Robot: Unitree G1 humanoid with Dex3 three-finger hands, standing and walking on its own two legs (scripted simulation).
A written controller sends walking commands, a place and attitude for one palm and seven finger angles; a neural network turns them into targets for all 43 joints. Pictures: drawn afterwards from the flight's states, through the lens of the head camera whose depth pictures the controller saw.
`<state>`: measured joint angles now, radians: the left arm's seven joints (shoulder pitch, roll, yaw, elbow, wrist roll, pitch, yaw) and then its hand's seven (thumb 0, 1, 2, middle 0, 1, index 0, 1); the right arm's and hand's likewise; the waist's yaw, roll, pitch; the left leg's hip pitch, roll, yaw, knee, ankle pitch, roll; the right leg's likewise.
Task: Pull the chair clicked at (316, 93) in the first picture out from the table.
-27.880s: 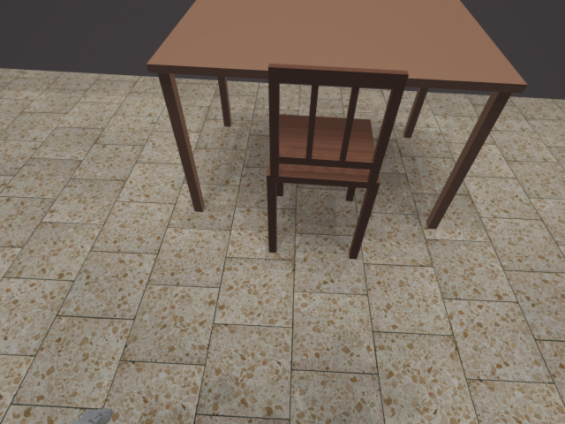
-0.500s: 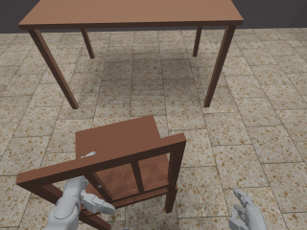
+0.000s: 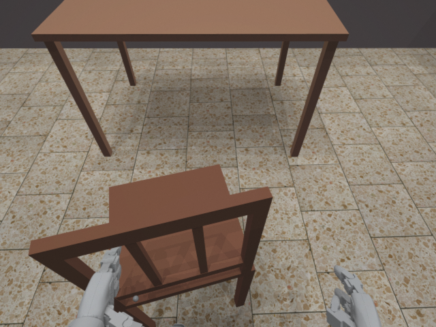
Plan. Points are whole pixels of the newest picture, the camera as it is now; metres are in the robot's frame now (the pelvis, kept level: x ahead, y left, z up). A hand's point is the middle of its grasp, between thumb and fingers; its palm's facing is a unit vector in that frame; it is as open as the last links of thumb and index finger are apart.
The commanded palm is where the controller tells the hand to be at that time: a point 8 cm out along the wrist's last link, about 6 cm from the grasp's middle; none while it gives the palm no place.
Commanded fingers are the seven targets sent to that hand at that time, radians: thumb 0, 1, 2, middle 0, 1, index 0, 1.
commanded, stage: draw the fingers out of the gap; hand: left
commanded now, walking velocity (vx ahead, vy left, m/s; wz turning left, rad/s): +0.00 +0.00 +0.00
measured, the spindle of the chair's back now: (146, 264) +0.26 +0.15 -0.05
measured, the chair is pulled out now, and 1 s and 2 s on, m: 0.64 0.64 0.64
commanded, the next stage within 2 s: draw the hand back to the body in 0.40 s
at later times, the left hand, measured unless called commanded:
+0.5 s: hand out of the picture +0.12 +0.15 -0.02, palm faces +0.01 -0.99 -0.13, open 17.5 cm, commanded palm +0.08 +0.20 +0.00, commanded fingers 0.00 -0.55 0.20 0.00 0.00 0.00 0.00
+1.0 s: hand out of the picture +0.13 +0.17 +0.05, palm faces -0.02 -1.00 -0.07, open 17.3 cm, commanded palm +0.10 +0.24 +0.09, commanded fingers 0.00 -0.37 0.29 -0.03 -0.04 -0.03 -0.04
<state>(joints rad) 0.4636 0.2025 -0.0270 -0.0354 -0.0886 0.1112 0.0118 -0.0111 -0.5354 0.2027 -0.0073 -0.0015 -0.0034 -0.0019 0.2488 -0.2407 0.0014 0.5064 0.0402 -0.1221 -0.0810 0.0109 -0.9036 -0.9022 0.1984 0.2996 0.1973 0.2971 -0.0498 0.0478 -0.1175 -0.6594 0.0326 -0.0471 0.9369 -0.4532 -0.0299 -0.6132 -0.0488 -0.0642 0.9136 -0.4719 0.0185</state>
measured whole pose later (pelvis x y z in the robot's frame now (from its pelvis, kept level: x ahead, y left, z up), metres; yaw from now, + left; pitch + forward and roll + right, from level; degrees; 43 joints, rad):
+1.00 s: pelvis -0.02 +0.00 -0.02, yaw +0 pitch +9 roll -3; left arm 0.77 0.28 0.07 -0.36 -0.27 -0.21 -0.16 -0.01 -0.53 0.21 -0.02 -0.01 -0.05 -0.01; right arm 0.21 -0.17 -0.01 0.52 0.09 -0.17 -0.09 0.01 -0.90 -0.90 0.20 0.30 0.20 0.30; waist 0.00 0.06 -0.13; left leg -0.76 0.05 -0.07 1.09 -0.50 -0.03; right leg -0.70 -0.03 -0.08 1.04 -0.51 0.01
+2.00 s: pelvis +0.03 -0.03 +0.04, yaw +2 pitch -2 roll +1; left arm 0.68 0.50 0.09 -0.39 -0.09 0.30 0.14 0.01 0.88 0.89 -0.21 -0.29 -0.46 -0.38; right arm 0.18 -0.23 0.04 0.70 0.07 -0.29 -0.10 0.01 -0.90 -0.90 0.20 0.30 0.20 0.30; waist 0.09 0.09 0.07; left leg -0.20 0.05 -0.07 0.58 -0.34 -0.07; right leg -0.17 -0.03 -0.10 0.62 -0.40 -0.02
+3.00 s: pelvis -0.08 +0.02 +0.04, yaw +1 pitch -1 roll -2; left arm 0.54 0.42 0.43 -0.51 -0.04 -0.17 0.18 0.01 0.89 0.90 -0.22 -0.30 -0.21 -0.30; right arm 0.19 -0.18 0.01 0.60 0.02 -0.12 -0.10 0.01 -0.90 -0.90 0.20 0.30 0.20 0.30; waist 0.01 0.03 0.05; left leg -0.39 0.03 -0.02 0.58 -0.17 0.00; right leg -0.33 -0.03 -0.06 0.53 -0.22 0.02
